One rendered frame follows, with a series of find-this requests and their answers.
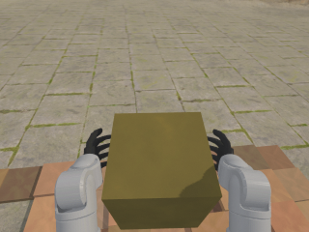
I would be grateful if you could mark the right robot hand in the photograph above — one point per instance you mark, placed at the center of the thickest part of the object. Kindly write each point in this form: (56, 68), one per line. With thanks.
(224, 147)

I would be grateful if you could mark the left robot forearm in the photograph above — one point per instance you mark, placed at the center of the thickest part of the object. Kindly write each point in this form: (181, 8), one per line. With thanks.
(75, 196)

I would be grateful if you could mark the left robot hand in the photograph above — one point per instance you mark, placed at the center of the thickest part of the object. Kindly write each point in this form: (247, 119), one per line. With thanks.
(93, 148)

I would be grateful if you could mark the right robot forearm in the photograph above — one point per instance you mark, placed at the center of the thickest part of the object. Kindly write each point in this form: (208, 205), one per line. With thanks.
(249, 195)

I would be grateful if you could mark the carton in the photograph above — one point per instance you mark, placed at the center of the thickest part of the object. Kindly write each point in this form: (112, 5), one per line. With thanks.
(160, 172)

